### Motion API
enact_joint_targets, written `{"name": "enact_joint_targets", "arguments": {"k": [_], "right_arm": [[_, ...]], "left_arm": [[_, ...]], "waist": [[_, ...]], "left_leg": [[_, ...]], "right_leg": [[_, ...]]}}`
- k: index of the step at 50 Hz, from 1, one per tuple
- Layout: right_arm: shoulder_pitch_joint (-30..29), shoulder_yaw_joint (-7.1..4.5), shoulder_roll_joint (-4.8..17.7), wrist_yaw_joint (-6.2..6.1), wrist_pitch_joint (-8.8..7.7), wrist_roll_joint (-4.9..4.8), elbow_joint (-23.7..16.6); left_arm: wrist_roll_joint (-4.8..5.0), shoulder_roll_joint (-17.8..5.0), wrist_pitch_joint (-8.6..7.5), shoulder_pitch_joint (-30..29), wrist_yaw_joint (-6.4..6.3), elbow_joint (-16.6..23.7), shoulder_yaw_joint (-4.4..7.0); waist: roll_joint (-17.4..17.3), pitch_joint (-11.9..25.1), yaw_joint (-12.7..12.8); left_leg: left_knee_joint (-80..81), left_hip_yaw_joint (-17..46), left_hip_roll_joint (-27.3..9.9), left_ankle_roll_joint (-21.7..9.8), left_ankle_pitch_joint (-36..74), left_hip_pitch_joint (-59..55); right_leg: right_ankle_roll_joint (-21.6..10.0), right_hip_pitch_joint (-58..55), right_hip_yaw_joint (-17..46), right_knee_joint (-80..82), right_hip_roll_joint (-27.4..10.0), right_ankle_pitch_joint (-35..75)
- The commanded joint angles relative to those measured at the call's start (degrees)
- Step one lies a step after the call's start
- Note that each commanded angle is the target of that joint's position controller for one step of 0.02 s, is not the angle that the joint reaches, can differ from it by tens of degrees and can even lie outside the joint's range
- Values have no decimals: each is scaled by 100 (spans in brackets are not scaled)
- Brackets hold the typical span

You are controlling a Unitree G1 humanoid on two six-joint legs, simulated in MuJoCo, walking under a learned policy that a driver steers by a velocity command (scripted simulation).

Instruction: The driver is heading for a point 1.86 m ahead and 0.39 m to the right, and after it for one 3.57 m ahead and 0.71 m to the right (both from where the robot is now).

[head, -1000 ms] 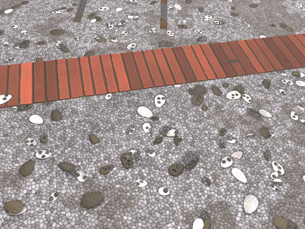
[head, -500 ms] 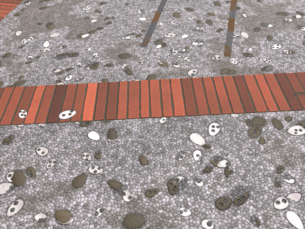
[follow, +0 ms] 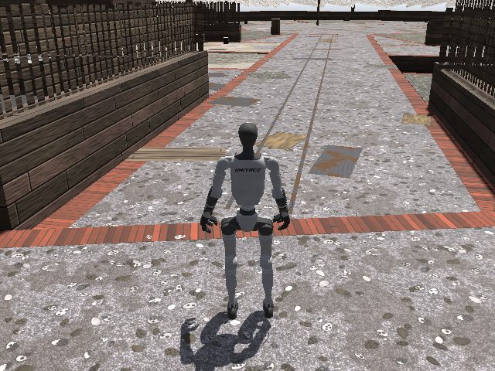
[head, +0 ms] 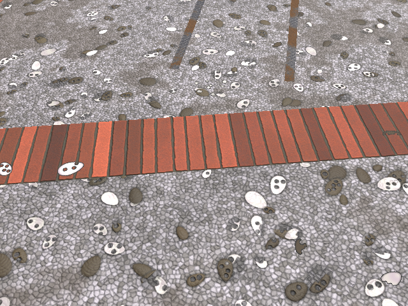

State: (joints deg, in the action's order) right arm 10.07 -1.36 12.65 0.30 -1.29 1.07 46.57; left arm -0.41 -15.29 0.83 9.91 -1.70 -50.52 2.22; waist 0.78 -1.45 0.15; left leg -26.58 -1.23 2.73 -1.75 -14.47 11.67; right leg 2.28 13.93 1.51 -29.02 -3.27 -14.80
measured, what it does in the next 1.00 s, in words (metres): stands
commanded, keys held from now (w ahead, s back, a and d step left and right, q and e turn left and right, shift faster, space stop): no key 1.00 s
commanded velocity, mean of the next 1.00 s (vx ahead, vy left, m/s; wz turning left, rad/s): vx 0.01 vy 0.00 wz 0.00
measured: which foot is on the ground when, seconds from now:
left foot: down 0.00-1.00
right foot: down 0.00-1.00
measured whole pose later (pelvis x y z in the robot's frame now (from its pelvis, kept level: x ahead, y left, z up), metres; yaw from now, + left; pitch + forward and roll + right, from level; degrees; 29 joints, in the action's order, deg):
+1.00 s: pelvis +0.01 -0.01 +0.00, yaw +0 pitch -2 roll +0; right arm 12.2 -0.9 12.2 -1.8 0.0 0.2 62.3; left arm -0.1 -12.5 0.4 11.3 -2.7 -64.1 1.6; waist 0.2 -2.5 0.2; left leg -26.8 -0.6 0.8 -1.0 -15.5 9.6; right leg 1.5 10.8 0.7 -26.8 -1.5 -14.4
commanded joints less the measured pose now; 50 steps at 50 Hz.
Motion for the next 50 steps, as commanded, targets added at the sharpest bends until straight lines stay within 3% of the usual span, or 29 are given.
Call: {"name": "enact_joint_targets", "arguments": {"k": [1, 5, 11, 31, 50], "right_arm": [[-37, -169, 723, -58, -53, -7, -203], [26, -189, 715, -126, 46, -40, -52], [40, -210, 729, -141, 93, -78, 243], [82, -139, 720, -216, 110, -82, 1067], [381, -43, 544, -229, 85, -92, 1443]], "left_arm": [[36, -694, -61, -53, 2, 188, 175], [22, -614, -178, -24, 18, -17, 140], [40, -634, -142, -144, -14, -250, 132], [27, -491, -72, -134, -75, -922, 96], [32, -309, -86, 297, -116, -1240, 20]], "waist": [[380, 108, 24], [279, 316, 23], [4, 310, 21], [-79, 23, 14], [-101, -106, 2]], "left_leg": [[393, 316, -339, -1, 207, 225], [218, 343, -422, -51, 1232, -80], [176, 329, -447, -27, 1600, -251], [399, 310, -459, 13, 956, -158], [546, 295, -426, -6, 531, 14]], "right_leg": [[-393, -351, 288, 414, -224, 1005], [-251, -508, 167, 297, -125, 1653], [-272, -563, 115, 272, -62, 1780], [-205, -461, -32, 513, 97, 1078], [-183, -291, -75, 592, 140, 736]]}}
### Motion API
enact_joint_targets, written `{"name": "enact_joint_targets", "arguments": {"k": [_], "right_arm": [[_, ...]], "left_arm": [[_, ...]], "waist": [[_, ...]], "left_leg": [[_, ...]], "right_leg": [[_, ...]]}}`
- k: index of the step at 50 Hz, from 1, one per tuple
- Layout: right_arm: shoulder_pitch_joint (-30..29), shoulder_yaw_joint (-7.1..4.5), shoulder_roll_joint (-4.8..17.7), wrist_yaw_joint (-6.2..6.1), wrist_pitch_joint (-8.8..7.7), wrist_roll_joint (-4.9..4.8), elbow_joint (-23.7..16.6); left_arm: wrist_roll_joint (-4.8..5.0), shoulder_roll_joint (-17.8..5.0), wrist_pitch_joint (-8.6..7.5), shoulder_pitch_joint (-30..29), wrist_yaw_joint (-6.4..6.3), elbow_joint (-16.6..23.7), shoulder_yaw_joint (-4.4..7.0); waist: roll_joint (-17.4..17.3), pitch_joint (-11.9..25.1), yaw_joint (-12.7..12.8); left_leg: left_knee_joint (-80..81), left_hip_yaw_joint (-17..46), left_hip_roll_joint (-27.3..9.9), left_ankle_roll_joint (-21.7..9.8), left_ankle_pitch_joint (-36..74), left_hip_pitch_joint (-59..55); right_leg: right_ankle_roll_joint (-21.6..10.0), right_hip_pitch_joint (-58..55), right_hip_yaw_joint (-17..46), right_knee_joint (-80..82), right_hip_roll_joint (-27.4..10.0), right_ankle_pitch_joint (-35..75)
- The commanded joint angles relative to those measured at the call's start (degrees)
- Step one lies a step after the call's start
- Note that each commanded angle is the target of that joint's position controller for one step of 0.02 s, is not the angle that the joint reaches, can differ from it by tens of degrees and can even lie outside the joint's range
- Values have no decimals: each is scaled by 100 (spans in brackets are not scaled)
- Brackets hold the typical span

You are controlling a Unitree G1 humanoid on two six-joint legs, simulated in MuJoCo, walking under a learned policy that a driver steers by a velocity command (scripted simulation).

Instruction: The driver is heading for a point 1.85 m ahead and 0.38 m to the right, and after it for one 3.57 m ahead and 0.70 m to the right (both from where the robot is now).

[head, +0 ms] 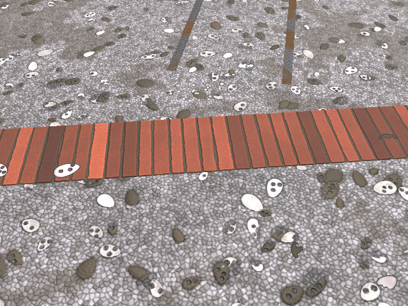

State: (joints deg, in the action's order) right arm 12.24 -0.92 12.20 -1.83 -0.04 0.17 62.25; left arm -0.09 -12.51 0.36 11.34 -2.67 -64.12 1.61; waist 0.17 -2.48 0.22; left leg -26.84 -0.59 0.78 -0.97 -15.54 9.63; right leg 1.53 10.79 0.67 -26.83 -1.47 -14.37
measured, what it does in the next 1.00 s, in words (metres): stands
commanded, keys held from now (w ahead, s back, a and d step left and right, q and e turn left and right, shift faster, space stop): no key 0.82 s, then w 0.18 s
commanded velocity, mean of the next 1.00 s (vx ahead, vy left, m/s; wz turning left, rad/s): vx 0.03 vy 0.00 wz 0.00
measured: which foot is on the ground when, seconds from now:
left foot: down 0.00-1.00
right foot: down 0.00-1.00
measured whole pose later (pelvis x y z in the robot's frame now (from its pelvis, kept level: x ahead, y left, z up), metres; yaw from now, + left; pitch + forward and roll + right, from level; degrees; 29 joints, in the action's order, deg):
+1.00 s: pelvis +0.02 -0.01 -0.01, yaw -1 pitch +0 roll +0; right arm 20.7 -2.2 11.3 -2.2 -1.7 -1.3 62.6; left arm 1.1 -10.4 -2.1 18.8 -2.0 -63.8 1.5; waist -0.7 0.7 -0.7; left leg -30.4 -0.4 -0.1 -2.3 -19.8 11.0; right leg -2.8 17.3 -1.6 -42.4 -0.4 -26.0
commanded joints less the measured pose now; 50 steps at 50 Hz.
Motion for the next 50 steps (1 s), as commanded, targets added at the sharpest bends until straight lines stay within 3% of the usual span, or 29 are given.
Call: {"name": "enact_joint_targets", "arguments": {"k": [1, 41, 43, 45, 46, 48, 50], "right_arm": [[183, -83, 580, -17, -41, -3, -115], [754, -46, 320, -50, -49, -29, -10], [899, -70, 344, -74, -25, -63, 61], [938, -160, 590, -99, -35, -135, -15], [1099, -204, 704, -89, -87, -162, -21], [1359, -332, 997, -59, -206, -192, -2], [1049, -328, 913, -34, -309, -138, -172]], "left_arm": [[1, -576, -40, 178, -21, 111, 77], [26, -303, -57, 784, -45, 57, 27], [54, -231, -43, 927, -56, -19, 23], [82, -293, -86, 788, -66, 101, 55], [83, -207, -162, 639, -43, 206, 40], [108, -17, -357, 421, 62, 373, 1], [183, -96, -489, 384, 159, 480, 41]], "waist": [[-38, -6, -6], [-17, -97, -19], [-112, -30, -34], [-345, -463, -105], [-570, -636, -194], [-1104, -740, -294], [-955, -809, -123]], "left_leg": [[573, 229, -229, -85, 636, 222], [497, 171, -196, -80, 728, 317], [565, 144, -104, -177, -879, 338], [823, 636, -409, -493, -2778, 702], [1092, 1188, -791, -712, -3240, 659], [1761, 2627, -1803, -1287, -3496, 578], [1851, 2834, -2034, -1374, -2979, 599]], "right_leg": [[-108, 29, 8, 374, -39, 690], [-146, 157, -1, 334, -6, 713], [-199, 223, -235, 147, 218, -626], [-345, 885, -345, -305, 335, -2001], [-383, 1283, -373, -668, 319, -1938], [-444, 1664, -362, -1833, 141, -1148], [-642, 1898, -79, -2207, -145, -1522]]}}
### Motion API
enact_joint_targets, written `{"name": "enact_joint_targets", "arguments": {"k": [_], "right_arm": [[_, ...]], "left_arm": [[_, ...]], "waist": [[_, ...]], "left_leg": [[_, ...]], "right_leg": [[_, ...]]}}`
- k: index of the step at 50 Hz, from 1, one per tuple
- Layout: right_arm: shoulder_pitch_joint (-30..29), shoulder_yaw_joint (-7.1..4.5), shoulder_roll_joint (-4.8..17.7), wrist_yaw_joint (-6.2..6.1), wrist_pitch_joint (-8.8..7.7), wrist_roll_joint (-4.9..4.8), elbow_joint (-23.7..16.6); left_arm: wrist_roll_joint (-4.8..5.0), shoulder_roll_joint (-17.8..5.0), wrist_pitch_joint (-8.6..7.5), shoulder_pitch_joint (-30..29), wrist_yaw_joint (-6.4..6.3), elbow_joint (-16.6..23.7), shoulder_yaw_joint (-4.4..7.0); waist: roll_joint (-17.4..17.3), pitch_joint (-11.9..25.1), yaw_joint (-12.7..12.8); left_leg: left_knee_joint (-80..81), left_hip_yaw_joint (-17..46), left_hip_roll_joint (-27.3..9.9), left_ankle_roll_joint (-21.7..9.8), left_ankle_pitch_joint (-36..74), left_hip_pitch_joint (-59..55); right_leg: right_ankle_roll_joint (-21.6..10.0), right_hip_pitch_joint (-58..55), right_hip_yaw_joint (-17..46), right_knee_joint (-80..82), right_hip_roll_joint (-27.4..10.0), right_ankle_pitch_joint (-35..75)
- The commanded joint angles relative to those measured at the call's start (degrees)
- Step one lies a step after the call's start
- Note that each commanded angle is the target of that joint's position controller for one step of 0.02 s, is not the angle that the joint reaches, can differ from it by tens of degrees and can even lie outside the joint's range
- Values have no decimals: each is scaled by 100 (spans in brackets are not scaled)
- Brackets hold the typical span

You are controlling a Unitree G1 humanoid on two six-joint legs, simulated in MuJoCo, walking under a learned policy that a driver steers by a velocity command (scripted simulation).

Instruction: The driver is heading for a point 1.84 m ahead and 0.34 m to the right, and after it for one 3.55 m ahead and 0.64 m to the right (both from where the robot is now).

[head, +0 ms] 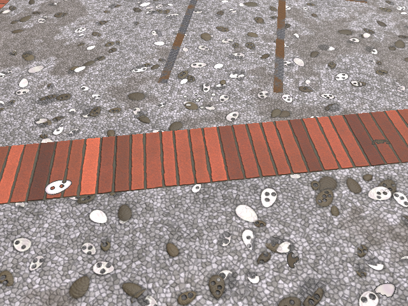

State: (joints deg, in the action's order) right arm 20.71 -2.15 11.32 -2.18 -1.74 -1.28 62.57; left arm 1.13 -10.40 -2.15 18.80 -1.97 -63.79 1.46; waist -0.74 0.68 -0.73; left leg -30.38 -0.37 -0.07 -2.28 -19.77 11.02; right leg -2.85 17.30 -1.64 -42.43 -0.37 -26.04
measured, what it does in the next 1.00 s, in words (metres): walks ahead: left foot, then right foot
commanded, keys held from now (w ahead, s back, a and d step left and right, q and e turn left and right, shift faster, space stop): w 0.18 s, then no key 0.82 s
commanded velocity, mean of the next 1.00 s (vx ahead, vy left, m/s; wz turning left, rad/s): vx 0.15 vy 0.00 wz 0.00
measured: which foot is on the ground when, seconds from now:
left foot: down 0.00-0.10, up 0.12-0.46, down 0.48-1.00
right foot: down 0.00-0.50, up 0.52-0.76, down 0.78-1.00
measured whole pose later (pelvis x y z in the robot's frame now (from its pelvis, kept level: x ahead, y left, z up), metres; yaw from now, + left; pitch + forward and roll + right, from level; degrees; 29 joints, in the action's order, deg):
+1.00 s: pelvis +0.25 -0.03 +0.00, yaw +0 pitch +0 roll +0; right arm 10.5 -1.9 11.8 -1.8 -1.2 0.1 60.5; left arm -0.2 -10.5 -2.0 16.3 -2.2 -61.6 2.4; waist -0.8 -1.5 -0.4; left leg -27.6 -2.5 0.4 -1.3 -10.5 17.0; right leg 0.1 11.4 -0.6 -29.6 -0.8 -18.0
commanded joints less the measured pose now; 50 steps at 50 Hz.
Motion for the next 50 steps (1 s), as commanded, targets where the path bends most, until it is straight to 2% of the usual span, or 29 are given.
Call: {"name": "enact_joint_targets", "arguments": {"k": [1, 2, 3, 4, 5, 6, 7, 8, 10, 11, 13, 17, 20, 23, 24, 25, 26, 27, 28, 30, 32, 34, 37, 39, 40, 41, 43, 46, 50], "right_arm": [[-52, -202, 984, 19, -171, -52, -309], [-386, -197, 961, 36, -167, -125, -421], [-530, -198, 950, 57, -136, -150, -472], [-570, -186, 894, 66, -133, -132, -526], [-698, -87, 564, 108, -184, -53, -620], [-689, -21, 252, 105, -306, -49, -843], [-763, -55, 416, 118, -387, -149, -875], [-828, -60, 497, 168, -450, -197, -905], [-828, -148, 688, 188, -512, -64, -821], [-840, -204, 774, 206, -498, -8, -801], [-847, -181, 514, 257, -418, 10, -779], [-1968, -12, 155, 258, -300, 5, -1199], [-2083, -20, 368, 285, -237, -10, -1260], [-1322, -170, 777, 286, -274, 88, -1013], [-924, -251, 967, 272, -303, 135, -874], [-389, -328, 1334, 241, -297, 231, -755], [-129, -269, 1262, 226, -233, 311, -680], [-205, -139, 832, 278, -209, 205, -652], [-886, -105, 791, 287, -217, 104, -776], [-1688, -6, 568, 264, -227, 140, -916], [-1899, -40, 676, 224, -167, 240, -884], [-1766, -58, 728, 159, -123, 295, -850], [-1828, -68, 761, 104, -38, 105, -836], [-1536, -27, 612, 107, -7, 100, -672], [-1384, -72, 669, 79, 33, 107, -676], [-1379, -58, 613, 39, 41, 144, -657], [-1192, -58, 558, -3, 26, 160, -581], [-1025, -61, 555, 6, 7, 159, -456], [-1042, -63, 547, 40, 4, 117, -380]], "left_arm": [[94, -309, -290, -249, 119, 461, 62], [98, -320, -335, 33, 133, 359, 89], [64, -328, -352, 498, 133, 114, 144], [3, -422, -329, 977, 134, -102, 215], [-20, -760, -322, 1785, 115, -234, 330], [-6, -1436, -374, 2372, 179, -224, 443], [-100, -1098, -465, 1946, 186, -148, 313], [-79, -789, -525, 1378, 197, 50, 221], [-80, -666, -509, 709, 265, 296, 126], [-106, -503, -452, 693, 261, 310, 67], [-170, -495, -341, 960, 188, 254, 33], [-194, -803, -218, 951, 12, 337, 25], [-117, -947, -208, 995, -6, 278, 79], [-53, -890, -197, 564, -3, 349, 112], [-79, -883, -195, 659, 33, 331, 115], [-226, -731, -234, 936, 75, 382, 65], [-184, -134, -209, 1741, 102, 212, -105], [-81, -315, -187, 1578, 123, 140, -38], [16, -540, -141, 1053, 108, 329, 36], [-42, -581, 13, 456, -26, 445, 119], [-85, -400, 152, 549, -130, 440, 111], [-101, -324, 212, 530, -192, 416, 96], [-161, -375, 315, 573, -131, 308, 126], [-295, -574, 362, 330, -104, 457, 145], [-225, -904, 340, 185, -116, 469, 212], [-174, -844, 265, 24, -110, 449, 215], [-178, -663, 101, -215, -90, 428, 192], [-139, -554, -49, -168, -42, 397, 185], [-122, -567, -50, 31, -21, 330, 185]], "waist": [[-822, -1096, 130], [-698, -1017, 357], [-526, -844, 548], [-228, -688, 662], [880, -344, 925], [2107, -150, 962], [1358, -474, 682], [786, -829, 461], [393, -888, 210], [452, -816, 157], [604, -592, 143], [621, -566, 292], [847, -378, 235], [765, 5, -287], [525, 269, -452], [-18, 963, -427], [-1180, 1979, -168], [-865, 2148, -217], [-618, 1274, -88], [-161, 362, 142], [-443, 129, 363], [-546, 291, 352], [-490, 340, 494], [-280, -178, 389], [182, -510, 142], [491, -666, 101], [730, -558, -30], [469, -296, -20], [232, -62, 67]], "left_leg": [[2091, 2500, -1840, -1079, -2214, 509], [1890, 1894, -1498, -832, -1781, 814], [1490, 1289, -1063, -647, -1373, 1235], [803, 830, -701, -491, -863, 1592], [-1094, 86, -172, -174, -224, 2243], [-2691, -138, 381, -31, -1057, 3419], [-3812, 440, 13, -152, -1090, 3885], [-4173, 589, -286, -289, -455, 4225], [-3752, 428, -574, -310, 499, 3979], [-3452, 291, -611, -244, 658, 3617], [-3021, -34, -471, -67, 870, 3138], [-1016, -435, -84, 135, 1630, 2087], [-478, -331, 29, 33, 1935, 1512], [222, -247, 195, -321, 2232, 685], [587, -196, 128, -448, 3187, -18], [-1, 623, -746, -786, 5584, -1601], [14, 2165, -2224, -1942, 6773, -2879], [500, 2713, -2227, -2076, 5781, -2366], [812, 2213, -1997, -1798, 4512, -1454], [1304, 1461, -1524, -1311, 3027, 38], [1532, 983, -1116, -1049, 2133, 923], [1575, 940, -1072, -1099, 1707, 984], [1698, 845, -921, -807, -351, 1443], [1698, 695, -644, -237, -1512, 1823], [1564, 332, -324, -41, -1208, 1399], [1257, 195, -196, 46, -661, 795], [831, 130, -170, -24, 183, 187], [618, 88, -180, -126, 921, 70], [465, 90, -219, -125, 1723, -48]], "right_leg": [[-300, 1004, 187, -110, -337, -385], [-358, 218, -1, 817, -240, -39], [-273, -842, -348, 1466, 96, 732], [-162, -1567, -243, 1596, 163, 1074], [-404, -2372, 1243, 2298, -808, 496], [-1224, -2894, 3797, 3278, -2088, -188], [-1467, -2462, 4405, 3426, -2410, -848], [-1276, -2253, 3780, 3390, -2215, -808], [-843, -1947, 2375, 3399, -1667, 1000], [-646, -1836, 1682, 3299, -1403, 2513], [-524, -1742, 865, 3067, -1103, 4507], [-424, -1050, 162, 2946, -743, 5341], [-472, -1171, 279, 2689, -969, 5510], [-311, -1616, 358, 1791, -989, 6064], [-141, -1552, 269, 1137, -736, 5804], [70, -596, 181, 47, -417, 4044], [393, 483, 110, -1868, 217, -146], [511, 508, 746, -2667, 265, -1386], [539, 829, 739, -2827, 28, -1226], [606, 714, 571, -2222, -279, -733], [621, 21, 392, -1064, -310, -547], [602, -333, 275, -243, -243, -335], [405, -1207, 53, 1017, -120, 1343], [139, -1125, 341, 1626, -389, 1197], [-24, -206, 434, 1840, -435, 86], [-49, 427, 477, 2104, -381, -471], [93, 634, 516, 2347, -403, -178], [151, 225, 486, 2192, -380, 685], [115, -166, 383, 1961, -311, 1608]]}}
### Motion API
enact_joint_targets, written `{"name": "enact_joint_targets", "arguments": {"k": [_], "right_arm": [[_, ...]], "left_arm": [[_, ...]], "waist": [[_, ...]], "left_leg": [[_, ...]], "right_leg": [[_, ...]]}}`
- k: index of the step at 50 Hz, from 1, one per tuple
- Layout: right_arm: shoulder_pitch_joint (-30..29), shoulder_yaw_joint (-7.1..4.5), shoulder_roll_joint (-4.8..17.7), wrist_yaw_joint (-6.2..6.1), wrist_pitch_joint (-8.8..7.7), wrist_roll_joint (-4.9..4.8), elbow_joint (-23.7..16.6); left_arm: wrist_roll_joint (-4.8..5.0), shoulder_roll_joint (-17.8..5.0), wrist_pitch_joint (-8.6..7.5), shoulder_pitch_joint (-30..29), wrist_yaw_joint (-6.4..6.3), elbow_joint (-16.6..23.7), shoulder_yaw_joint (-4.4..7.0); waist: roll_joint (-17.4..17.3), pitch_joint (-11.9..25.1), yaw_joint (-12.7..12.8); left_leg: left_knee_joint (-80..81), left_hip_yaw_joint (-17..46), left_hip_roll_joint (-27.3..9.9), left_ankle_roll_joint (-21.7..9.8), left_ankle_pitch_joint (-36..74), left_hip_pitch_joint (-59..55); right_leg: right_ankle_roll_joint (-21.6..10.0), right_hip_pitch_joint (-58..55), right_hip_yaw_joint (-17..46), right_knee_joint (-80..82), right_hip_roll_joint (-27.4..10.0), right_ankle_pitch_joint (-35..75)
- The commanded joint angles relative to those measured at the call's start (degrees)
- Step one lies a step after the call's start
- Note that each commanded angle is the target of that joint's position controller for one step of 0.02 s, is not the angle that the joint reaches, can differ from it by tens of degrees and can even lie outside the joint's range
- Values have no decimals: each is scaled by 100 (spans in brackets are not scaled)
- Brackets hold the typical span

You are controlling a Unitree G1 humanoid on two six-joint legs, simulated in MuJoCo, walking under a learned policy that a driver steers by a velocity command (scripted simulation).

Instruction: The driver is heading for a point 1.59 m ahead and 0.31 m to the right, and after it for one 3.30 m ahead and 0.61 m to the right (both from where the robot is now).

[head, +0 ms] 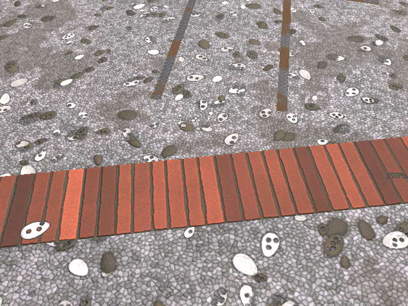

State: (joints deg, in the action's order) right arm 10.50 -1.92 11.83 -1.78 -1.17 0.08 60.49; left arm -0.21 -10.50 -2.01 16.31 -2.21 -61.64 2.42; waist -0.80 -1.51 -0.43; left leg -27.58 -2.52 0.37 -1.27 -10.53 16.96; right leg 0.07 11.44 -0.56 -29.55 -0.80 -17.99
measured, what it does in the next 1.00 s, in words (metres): walks ahead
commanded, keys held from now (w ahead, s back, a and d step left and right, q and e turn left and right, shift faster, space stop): no key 0.40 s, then w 0.44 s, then w+e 0.16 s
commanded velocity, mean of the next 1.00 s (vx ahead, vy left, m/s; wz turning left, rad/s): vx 0.19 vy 0.00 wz -0.03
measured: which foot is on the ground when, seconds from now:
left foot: down 0.00-1.00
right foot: down 0.00-0.70, up 0.72-1.00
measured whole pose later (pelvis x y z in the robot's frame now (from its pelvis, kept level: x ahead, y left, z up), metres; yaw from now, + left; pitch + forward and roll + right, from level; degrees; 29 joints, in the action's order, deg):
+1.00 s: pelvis +0.20 +0.05 +0.01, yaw -2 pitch +1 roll +1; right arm 23.9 -1.6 9.8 -0.4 -5.8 0.8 64.2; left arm 1.8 -14.2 -4.3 6.8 0.2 -53.2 4.6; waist 2.1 0.6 -3.4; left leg -11.7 -6.3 2.7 -3.2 -15.1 -2.3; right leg -2.6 40.3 1.1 -50.9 -6.5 -1.5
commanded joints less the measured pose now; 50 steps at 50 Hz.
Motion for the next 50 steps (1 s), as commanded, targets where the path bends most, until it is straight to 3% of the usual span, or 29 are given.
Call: {"name": "enact_joint_targets", "arguments": {"k": [1, 10, 20, 21, 22, 23, 25, 26, 28, 29, 31, 33, 34, 35, 36, 37, 38, 39, 40, 42, 44, 47, 50], "right_arm": [[-11, -88, 499, 2, -45, -28, -152], [35, -115, 539, -41, 72, -58, 15], [-93, -155, 543, -79, 135, -58, 133], [4, -144, 471, -76, 141, -54, 210], [14, -158, 471, -73, 149, -83, 240], [-32, -177, 481, -69, 138, -112, 233], [-484, -162, 412, -28, -10, -146, 0], [-700, -135, 332, 18, -120, -181, -130], [-870, -160, 418, 111, -299, -230, -267], [-863, -172, 461, 155, -362, -252, -302], [-759, -190, 450, 226, -442, -257, -278], [174, -254, 370, 263, -430, -234, 134], [851, -358, 505, 250, -390, -211, 378], [1659, -488, 829, 220, -384, -187, 542], [2333, -596, 1501, 216, -419, -154, 557], [2039, -413, 1131, 257, -513, -41, 535], [1445, -313, 892, 265, -584, -63, 358], [1008, -221, 654, 301, -615, -66, 203], [743, -172, 616, 337, -620, -47, 110], [790, -96, 472, 326, -580, -11, 104], [1102, -96, 563, 237, -550, 14, 180], [1301, -114, 708, 114, -521, 78, 186], [1308, -121, 764, 55, -521, 81, 90]], "left_arm": [[14, -555, -54, 311, 6, 104, 85], [24, -498, 19, 388, 20, 63, 63], [12, -432, 60, 368, 7, 28, 58], [17, -392, 69, 498, 2, -48, 55], [59, -483, 86, 551, -9, -76, 93], [97, -634, 91, 541, -23, -41, 144], [179, -969, 3, 784, -41, 15, 247], [194, -1119, -79, 787, -45, 29, 305], [112, -981, -251, 813, -20, 67, 289], [124, -936, -296, 775, 8, 106, 282], [189, -948, -292, 575, 61, 192, 286], [204, -1035, -225, 315, 114, 265, 297], [173, -1044, -229, 285, 121, 298, 285], [160, -857, -260, 35, 128, 400, 223], [144, -385, -350, 29, 103, 665, 109], [253, -437, -439, -115, 108, 765, 128], [368, -553, -496, -201, 147, 825, 146], [349, -660, -521, -233, 161, 807, 168], [277, -688, -524, -229, 138, 777, 212], [206, -750, -436, -159, 151, 735, 289], [207, -588, -323, -263, 192, 743, 278], [189, -445, -253, -925, 230, 1015, 224], [207, -377, -263, -1574, 310, 1284, 144]], "waist": [[204, 195, 47], [102, 180, 41], [139, 28, 25], [169, 151, 34], [282, 49, 47], [479, -160, 75], [939, -750, 290], [1105, -1043, 335], [966, -1179, 336], [861, -1085, 301], [690, -841, 173], [670, -468, -272], [593, -193, -553], [-114, 53, -945], [-1830, 501, -987], [-1368, 489, -752], [-870, -36, -486], [-452, -229, -318], [-235, -322, -172], [-338, -295, -38], [-314, -316, -41], [-192, -447, -144], [-239, -566, -266]], "left_leg": [[146, 303, -267, -225, 939, -679], [0, 327, -298, -182, 1439, -875], [78, 345, -310, -125, 1259, -904], [51, 240, -221, -121, 673, -943], [-139, 56, -44, -129, -319, -785], [-413, -122, 125, -133, -1363, -417], [-1266, -273, 170, -162, -1772, 799], [-1727, -81, -55, -243, -1540, 1236], [-2362, 279, -419, -375, -1887, 2181], [-2249, 341, -541, -419, -1975, 2348], [-1330, 89, -474, -415, -1624, 1581], [-559, -523, 74, -281, -384, -569], [-533, -587, 291, -260, -239, -1533], [-9, 435, -346, -515, -628, -2311], [1359, 3458, -1951, -1383, -1378, -3026], [1834, 4647, -2362, -1690, -1936, -2762], [1748, 4057, -2330, -1536, -2067, -2390], [1738, 3218, -2035, -1289, -1717, -2037], [1808, 2602, -1814, -1117, -1141, -1703], [1928, 1670, -1396, -885, -147, -1356], [1995, 1108, -1293, -854, 733, -1424], [2112, 635, -1312, -841, 1324, -1482], [2324, 89, -1215, -729, 1355, -1291]], "right_leg": [[-183, 364, 259, 641, -259, 959], [-197, 192, 184, 574, -213, 1667], [-191, 169, 142, 702, -173, 1473], [-225, 102, 108, 773, -133, 841], [-346, 171, 177, 853, -132, -131], [-550, 275, 441, 1016, -272, -1283], [-1108, 144, 1739, 1768, -1189, -2897], [-1386, 127, 2414, 2027, -1704, -2919], [-1536, -474, 2693, 1981, -2048, -1830], [-1450, -764, 2492, 1860, -2005, -1318], [-1166, -626, 1740, 1680, -1611, -688], [-922, 547, 945, 1234, -1073, -243], [-799, 992, 671, 700, -835, 507], [-476, 1559, 83, -898, -406, 1171], [-80, 2753, -368, -3160, 343, -491], [-187, 3264, 550, -4359, 260, -1308], [-388, 3740, 666, -4746, -98, -892], [-511, 3680, 570, -4638, -387, -276], [-544, 3510, 506, -4274, -579, 209], [-492, 2955, 373, -3675, -742, 646], [-359, 3039, 218, -3352, -741, 921], [-232, 3432, 255, -2565, -697, 1493], [-266, 3123, 88, -1489, -498, 2185]]}}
